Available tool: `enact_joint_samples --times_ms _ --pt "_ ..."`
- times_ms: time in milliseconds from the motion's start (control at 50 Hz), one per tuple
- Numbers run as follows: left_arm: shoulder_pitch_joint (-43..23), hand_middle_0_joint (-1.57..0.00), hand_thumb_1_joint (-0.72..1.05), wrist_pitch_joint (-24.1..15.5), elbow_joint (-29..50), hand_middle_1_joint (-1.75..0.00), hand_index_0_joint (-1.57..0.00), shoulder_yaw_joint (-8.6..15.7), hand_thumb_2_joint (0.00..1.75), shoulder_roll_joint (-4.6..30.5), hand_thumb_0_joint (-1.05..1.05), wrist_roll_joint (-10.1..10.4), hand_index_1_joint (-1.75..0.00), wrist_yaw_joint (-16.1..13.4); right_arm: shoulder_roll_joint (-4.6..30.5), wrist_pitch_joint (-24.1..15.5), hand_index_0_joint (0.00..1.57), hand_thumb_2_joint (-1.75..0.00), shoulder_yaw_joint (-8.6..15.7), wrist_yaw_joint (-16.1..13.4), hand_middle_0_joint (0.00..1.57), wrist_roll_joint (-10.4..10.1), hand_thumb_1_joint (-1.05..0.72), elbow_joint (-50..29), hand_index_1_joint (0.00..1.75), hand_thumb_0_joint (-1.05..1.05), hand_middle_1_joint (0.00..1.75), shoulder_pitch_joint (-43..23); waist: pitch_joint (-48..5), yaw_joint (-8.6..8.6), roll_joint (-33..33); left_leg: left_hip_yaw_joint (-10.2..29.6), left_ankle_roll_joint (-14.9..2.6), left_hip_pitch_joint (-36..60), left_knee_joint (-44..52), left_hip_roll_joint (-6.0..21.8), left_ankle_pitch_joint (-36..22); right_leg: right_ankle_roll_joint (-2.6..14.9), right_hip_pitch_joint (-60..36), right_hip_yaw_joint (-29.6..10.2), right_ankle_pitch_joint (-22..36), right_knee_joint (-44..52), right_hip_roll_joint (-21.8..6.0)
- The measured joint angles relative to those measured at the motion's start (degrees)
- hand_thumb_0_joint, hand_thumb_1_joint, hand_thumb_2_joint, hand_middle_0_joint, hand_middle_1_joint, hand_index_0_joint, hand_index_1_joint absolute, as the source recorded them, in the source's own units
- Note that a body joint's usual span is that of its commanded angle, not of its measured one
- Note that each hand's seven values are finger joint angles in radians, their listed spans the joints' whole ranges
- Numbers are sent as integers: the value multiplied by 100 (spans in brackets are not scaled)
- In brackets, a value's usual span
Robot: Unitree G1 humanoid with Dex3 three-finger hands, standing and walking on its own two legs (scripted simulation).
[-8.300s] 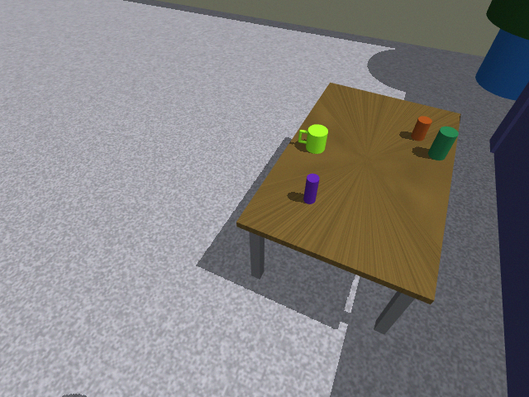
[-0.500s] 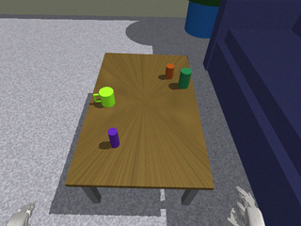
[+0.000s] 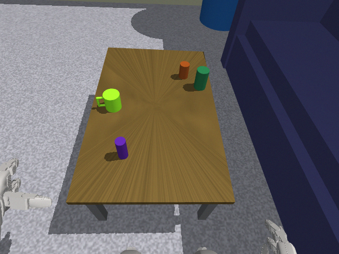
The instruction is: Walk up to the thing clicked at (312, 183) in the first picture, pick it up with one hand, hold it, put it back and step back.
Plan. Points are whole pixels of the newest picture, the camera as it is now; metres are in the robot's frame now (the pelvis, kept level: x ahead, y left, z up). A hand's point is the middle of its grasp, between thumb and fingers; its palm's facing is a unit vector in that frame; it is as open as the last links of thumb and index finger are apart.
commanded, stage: go down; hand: left
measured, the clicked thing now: (121, 148) +0.55 +0.17 -0.26
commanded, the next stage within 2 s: none
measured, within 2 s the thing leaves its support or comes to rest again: neither
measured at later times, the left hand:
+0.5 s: hand (22, 165) +0.34 +0.34 +0.01, palm faces +0.18 -0.97 -0.15, open 17.2 cm
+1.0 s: hand (22, 146) +0.38 +0.35 +0.02, palm faces +0.16 -0.98 -0.10, open 16.9 cm
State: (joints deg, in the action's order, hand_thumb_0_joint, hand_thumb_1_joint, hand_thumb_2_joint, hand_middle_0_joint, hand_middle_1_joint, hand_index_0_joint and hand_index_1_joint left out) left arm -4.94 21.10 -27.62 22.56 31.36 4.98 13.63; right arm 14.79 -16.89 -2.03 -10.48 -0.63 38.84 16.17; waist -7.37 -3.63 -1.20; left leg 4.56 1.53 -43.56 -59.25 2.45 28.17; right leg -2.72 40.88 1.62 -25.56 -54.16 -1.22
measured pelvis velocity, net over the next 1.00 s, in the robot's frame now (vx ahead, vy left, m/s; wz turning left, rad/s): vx -0.01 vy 0.00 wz -0.03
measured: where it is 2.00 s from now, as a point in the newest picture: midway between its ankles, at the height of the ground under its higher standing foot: outside the picture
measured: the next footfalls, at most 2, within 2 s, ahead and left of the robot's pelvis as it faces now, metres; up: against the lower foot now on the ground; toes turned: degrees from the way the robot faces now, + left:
none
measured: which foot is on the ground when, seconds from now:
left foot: down 0.00-1.00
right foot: down 0.00-1.00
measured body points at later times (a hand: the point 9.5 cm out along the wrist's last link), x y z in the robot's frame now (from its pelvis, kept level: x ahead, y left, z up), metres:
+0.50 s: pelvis -0.01 -0.01 -0.01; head +0.07 +0.02 +0.43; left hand +0.32 +0.39 +0.02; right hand +0.08 -0.28 -0.10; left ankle +0.01 +0.13 -0.68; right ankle +0.01 -0.16 -0.68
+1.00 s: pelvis -0.01 +0.00 -0.01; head +0.10 +0.03 +0.42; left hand +0.37 +0.41 +0.03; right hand +0.05 -0.28 -0.10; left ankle +0.01 +0.13 -0.68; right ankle +0.01 -0.16 -0.68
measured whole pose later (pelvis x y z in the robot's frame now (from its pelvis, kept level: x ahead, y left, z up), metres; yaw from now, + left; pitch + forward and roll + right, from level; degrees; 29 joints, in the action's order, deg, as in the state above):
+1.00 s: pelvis -0.01 +0.00 -0.01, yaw -2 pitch +19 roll -4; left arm -30.7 -7.8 -61.9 35.0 43.6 3.6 28.1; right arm 16.8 -9.6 -3.0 -7.4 1.9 38.6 20.5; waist -6.0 -5.4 0.2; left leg 4.1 1.5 -53.5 -62.5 3.2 27.8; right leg -2.7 51.1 0.8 -24.5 -56.9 -0.3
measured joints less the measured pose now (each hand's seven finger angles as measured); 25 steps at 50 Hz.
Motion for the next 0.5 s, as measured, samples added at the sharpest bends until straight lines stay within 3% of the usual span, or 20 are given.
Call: enact_joint_samples --times_ms 140,320,500 --pt "-308 -6 -47 -744 -867 -1 -3 265 9 92 -1 -22 -3 608 123 134 20 -90 168 154 20 52 -89 97 30 1 30 296 -26 18 -23 -123 -32 -37 92 17 0 -22 93 -116 31 76 9" --pt "-420 -6 -51 -1523 -1143 0 -3 478 7 -2 -1 -142 -3 769 75 324 20 -90 217 245 20 134 -90 200 30 1 30 410 125 158 61 -135 -20 -139 33 8 -16 -15 227 -135 19 -44 2" --pt "-1792 -4 -45 -2219 -2392 0 -2 824 9 666 -2 -185 -3 1042 81 390 20 -90 65 219 21 232 -89 159 30 1 30 180 240 39 199 -15 51 -469 -113 19 -121 56 538 -36 79 -223 27"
